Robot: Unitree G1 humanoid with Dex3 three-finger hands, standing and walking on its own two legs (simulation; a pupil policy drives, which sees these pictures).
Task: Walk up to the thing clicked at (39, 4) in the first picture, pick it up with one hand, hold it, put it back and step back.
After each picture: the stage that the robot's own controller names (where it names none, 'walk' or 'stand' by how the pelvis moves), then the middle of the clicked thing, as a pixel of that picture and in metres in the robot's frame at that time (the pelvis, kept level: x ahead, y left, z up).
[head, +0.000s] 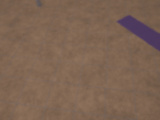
stand; (38, 2) +2.19 +0.59 -0.72
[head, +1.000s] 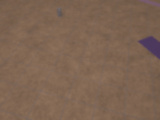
walk; (59, 12) +2.08 +0.26 -0.69
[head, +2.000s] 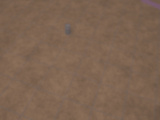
walk; (67, 29) +1.44 +0.07 -0.71
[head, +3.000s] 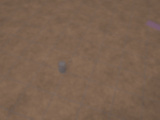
walk; (62, 67) +0.93 +0.12 -0.71
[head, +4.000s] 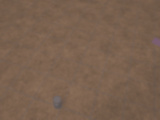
walk; (57, 102) +0.58 +0.14 -0.71
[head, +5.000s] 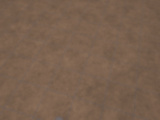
stand; out of the picture +0.38 +0.13 -0.71
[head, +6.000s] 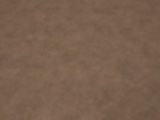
stand; out of the picture +0.33 +0.13 -0.72
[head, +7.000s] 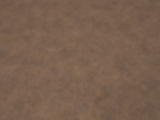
stand; out of the picture +0.33 +0.13 -0.72
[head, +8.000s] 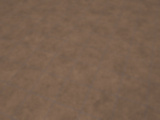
stand; out of the picture +0.33 +0.14 -0.73
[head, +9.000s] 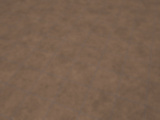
stand; out of the picture +0.32 +0.15 -0.73
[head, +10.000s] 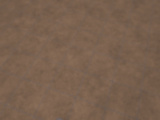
go down; out of the picture +0.33 +0.15 -0.71
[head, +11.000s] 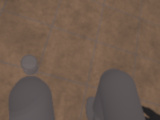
go down; (29, 65) +0.41 +0.17 -0.29
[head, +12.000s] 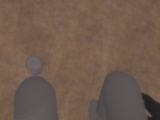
close in; (34, 66) +0.41 +0.16 -0.29
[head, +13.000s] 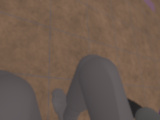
close in; out of the picture +0.41 +0.20 -0.22
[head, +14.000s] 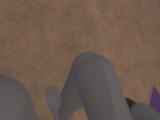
close; out of the picture +0.40 +0.21 -0.22
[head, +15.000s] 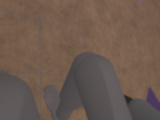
lift; out of the picture +0.38 +0.20 -0.23
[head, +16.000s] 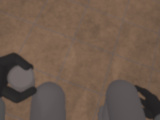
lift; (23, 82) +0.31 +0.20 -0.05
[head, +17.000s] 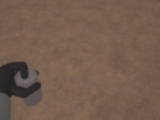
hold; (29, 87) +0.32 +0.17 +0.03
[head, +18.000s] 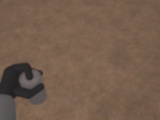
hold; (34, 87) +0.32 +0.17 +0.01
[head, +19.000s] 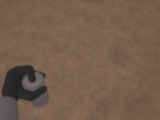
hold; (36, 90) +0.32 +0.16 +0.00
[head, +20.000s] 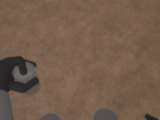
crouch; (28, 79) +0.36 +0.17 -0.06
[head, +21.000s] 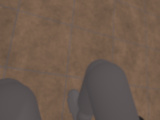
lower; out of the picture +0.42 +0.21 -0.19
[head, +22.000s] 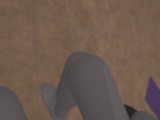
lower; out of the picture +0.44 +0.25 -0.23
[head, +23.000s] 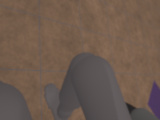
lower; out of the picture +0.43 +0.24 -0.23
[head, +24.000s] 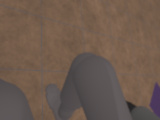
lower; out of the picture +0.42 +0.24 -0.23
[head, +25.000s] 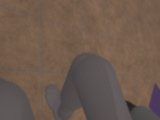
lower; out of the picture +0.42 +0.24 -0.23
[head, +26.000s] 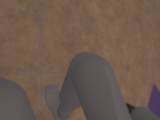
open; out of the picture +0.40 +0.21 -0.23
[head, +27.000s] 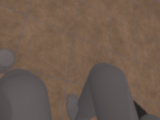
stand; (3, 62) +0.40 +0.19 -0.25
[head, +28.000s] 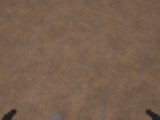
stand; out of the picture +0.34 +0.14 -0.61
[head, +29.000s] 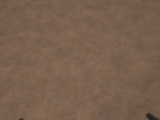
stand; out of the picture +0.34 +0.14 -0.66
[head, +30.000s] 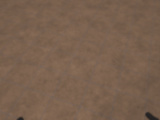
stand; out of the picture +0.33 +0.13 -0.67
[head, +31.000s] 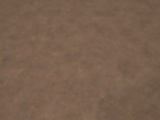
stand; out of the picture +0.36 +0.13 -0.72
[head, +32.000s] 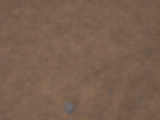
walk; (69, 108) +0.40 +0.09 -0.70
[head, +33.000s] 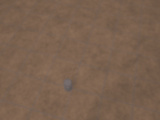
walk; (67, 85) +0.60 +0.09 -0.69
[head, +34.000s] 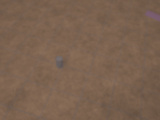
walk; (59, 62) +0.91 +0.15 -0.71
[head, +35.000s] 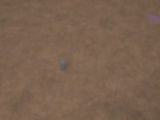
stand; (62, 65) +0.94 +0.16 -0.71
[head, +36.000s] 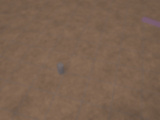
stand; (60, 68) +0.97 +0.18 -0.72
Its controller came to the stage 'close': yes
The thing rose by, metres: 0.71
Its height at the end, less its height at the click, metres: +0.00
